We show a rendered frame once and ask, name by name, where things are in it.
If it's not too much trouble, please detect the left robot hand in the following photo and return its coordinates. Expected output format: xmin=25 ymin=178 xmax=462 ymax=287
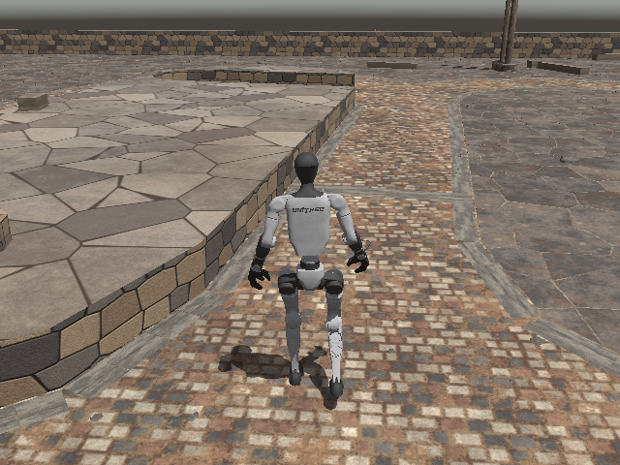
xmin=248 ymin=267 xmax=270 ymax=290

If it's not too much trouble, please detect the right robot upper arm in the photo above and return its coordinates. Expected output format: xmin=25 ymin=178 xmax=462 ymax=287
xmin=327 ymin=194 xmax=358 ymax=245

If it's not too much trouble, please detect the left robot upper arm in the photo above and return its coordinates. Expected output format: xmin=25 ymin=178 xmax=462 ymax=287
xmin=261 ymin=195 xmax=288 ymax=249

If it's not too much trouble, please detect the robot right forearm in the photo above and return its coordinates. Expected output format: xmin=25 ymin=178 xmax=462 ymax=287
xmin=349 ymin=230 xmax=367 ymax=260

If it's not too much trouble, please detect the left robot shin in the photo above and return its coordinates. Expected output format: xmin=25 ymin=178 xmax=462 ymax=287
xmin=285 ymin=313 xmax=300 ymax=373

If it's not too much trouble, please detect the right robot shin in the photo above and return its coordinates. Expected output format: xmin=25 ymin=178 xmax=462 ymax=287
xmin=328 ymin=316 xmax=343 ymax=383

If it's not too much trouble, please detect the robot shin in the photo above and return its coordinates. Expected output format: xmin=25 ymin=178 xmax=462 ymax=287
xmin=285 ymin=313 xmax=300 ymax=373
xmin=328 ymin=316 xmax=343 ymax=383

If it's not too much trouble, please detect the right robot hand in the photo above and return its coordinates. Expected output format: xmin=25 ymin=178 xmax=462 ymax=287
xmin=347 ymin=255 xmax=369 ymax=273

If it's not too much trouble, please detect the robot left forearm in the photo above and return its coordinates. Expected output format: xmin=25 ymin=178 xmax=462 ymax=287
xmin=251 ymin=234 xmax=270 ymax=272

